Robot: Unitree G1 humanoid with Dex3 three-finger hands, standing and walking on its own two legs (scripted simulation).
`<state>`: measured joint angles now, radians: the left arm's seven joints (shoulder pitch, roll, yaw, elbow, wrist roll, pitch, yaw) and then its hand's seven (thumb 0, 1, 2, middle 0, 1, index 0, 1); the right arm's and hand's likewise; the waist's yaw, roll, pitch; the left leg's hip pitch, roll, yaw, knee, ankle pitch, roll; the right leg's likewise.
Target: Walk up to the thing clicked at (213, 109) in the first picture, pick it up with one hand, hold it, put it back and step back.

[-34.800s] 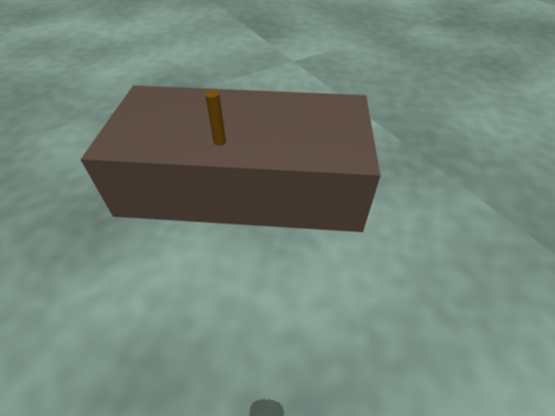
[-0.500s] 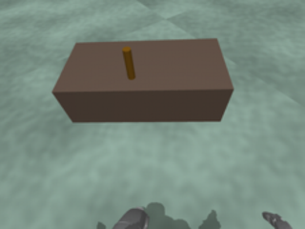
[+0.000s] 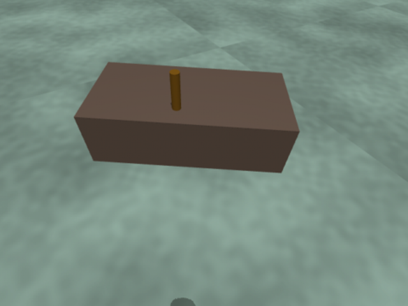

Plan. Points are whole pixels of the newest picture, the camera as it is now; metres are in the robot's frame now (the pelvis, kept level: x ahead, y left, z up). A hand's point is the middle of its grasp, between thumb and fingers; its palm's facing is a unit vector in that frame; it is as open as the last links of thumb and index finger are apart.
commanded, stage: step back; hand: left
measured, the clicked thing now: (175, 91) +1.16 +0.20 -0.29
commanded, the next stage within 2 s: stand in 0.72 s
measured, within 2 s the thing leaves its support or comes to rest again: neither
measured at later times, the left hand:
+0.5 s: hand out of the picture +0.11 +0.30 -0.15, palm faces -0.02 -0.92 -0.38, open 7.4 cm
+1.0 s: hand out of the picture +0.14 +0.26 -0.14, palm faces -0.05 -0.94 -0.34, open 7.4 cm
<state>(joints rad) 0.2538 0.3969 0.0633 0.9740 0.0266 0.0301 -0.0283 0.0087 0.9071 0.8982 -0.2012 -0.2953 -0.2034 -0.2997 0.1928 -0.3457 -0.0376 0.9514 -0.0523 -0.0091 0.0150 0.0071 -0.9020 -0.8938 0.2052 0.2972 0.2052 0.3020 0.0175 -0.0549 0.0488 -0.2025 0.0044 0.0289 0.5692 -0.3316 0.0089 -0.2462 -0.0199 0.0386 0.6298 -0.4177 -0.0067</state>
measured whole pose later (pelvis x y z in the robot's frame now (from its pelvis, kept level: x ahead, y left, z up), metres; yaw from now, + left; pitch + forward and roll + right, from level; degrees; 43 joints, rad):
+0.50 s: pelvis +0.03 +0.02 +0.00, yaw -1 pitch -2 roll +0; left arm 0.17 0.40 0.04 1.02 0.01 -0.01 0.00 0.01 0.91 0.90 -0.20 -0.30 -0.20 -0.30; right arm 0.12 -0.32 -0.03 1.02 -0.02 -0.01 0.02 0.01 -0.90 -0.89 0.20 0.30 0.20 0.30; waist 0.02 -0.02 0.08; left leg -0.26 0.04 0.04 0.58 -0.29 -0.01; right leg -0.18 -0.02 0.02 0.56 -0.34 0.02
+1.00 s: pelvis +0.03 +0.02 +0.02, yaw -1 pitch -3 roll +0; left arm 0.07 0.35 0.00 1.11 0.01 -0.01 0.00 0.01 0.91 0.90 -0.20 -0.30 -0.20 -0.30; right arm 0.06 -0.35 -0.02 1.12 0.00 -0.01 0.01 0.00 -0.91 -0.89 0.20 0.30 0.20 0.30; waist -0.02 0.00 0.07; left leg -0.13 0.03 0.04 0.36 -0.17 -0.02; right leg -0.07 -0.02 0.01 0.36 -0.24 0.02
